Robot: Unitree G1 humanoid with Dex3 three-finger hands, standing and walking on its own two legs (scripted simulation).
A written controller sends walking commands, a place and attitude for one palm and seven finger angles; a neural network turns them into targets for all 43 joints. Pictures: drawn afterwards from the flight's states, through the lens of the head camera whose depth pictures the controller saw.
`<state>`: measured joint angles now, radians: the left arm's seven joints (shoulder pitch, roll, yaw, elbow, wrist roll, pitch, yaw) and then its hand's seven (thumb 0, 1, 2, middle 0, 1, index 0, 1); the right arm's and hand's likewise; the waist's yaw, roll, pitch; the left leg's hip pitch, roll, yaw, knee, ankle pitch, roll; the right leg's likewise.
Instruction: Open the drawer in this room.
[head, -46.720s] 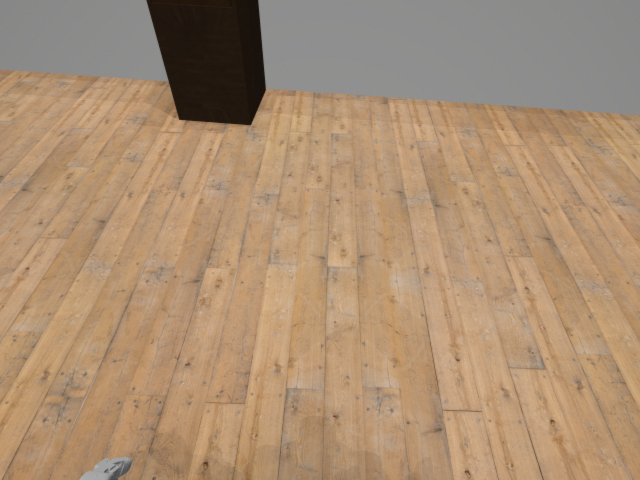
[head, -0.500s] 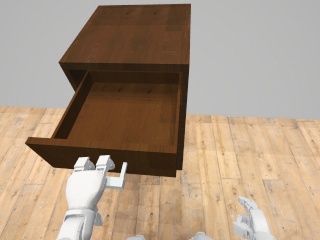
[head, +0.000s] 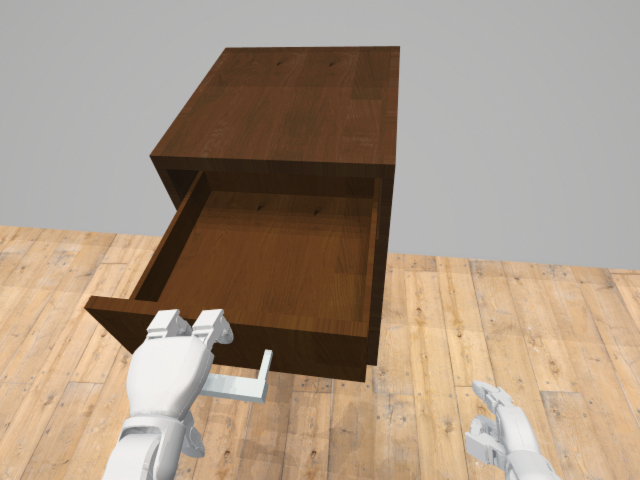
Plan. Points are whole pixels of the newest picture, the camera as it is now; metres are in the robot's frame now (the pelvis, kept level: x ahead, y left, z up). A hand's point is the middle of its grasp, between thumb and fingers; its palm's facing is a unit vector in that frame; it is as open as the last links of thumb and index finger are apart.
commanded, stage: lift the hand off the handle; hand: left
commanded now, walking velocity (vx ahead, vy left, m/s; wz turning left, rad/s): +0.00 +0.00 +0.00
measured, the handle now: (224, 369) +0.26 +0.18 -0.04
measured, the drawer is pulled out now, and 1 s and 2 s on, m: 0.29 0.29 0.29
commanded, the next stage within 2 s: draw the hand back to the body in 0.62 s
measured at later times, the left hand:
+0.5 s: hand (175, 342) +0.24 +0.19 +0.09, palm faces +0.08 -0.15 -0.99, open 13.8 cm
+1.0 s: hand (133, 349) +0.21 +0.22 +0.12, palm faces +0.11 -0.11 -0.99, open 13.9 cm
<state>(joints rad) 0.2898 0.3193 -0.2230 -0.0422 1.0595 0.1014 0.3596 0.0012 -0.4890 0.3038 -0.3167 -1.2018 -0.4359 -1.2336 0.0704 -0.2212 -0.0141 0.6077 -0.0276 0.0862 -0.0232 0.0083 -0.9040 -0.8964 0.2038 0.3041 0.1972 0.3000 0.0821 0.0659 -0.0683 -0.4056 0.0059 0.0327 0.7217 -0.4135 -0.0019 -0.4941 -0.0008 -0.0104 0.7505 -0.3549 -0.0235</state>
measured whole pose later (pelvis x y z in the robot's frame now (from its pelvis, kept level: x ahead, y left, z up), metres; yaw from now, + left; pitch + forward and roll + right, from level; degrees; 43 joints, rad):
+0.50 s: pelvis +0.01 +0.00 +0.02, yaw -1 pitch +1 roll +1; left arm 0.34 0.38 -0.18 -0.33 0.98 0.15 0.18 0.00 -0.49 0.30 -0.32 -1.20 -0.32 -1.20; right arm 0.07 -0.23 0.03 0.60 0.00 0.11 0.02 0.01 -0.90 -0.90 0.20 0.30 0.20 0.30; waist 0.10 0.09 -0.04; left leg -0.21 0.01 0.04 0.54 -0.35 0.00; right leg -0.31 0.01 0.00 0.58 -0.30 -0.02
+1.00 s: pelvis +0.00 +0.00 +0.02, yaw -1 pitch +0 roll +0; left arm 0.36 0.43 -0.07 -0.35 0.94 0.11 0.15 0.00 -0.49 0.30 -0.32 -1.20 -0.32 -1.20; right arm 0.06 -0.24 0.03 0.61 0.01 0.12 0.01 0.01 -0.90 -0.90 0.20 0.30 0.20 0.30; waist 0.11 0.10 -0.02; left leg -0.17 0.01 0.04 0.48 -0.31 0.00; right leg -0.26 0.01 0.00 0.51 -0.25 -0.02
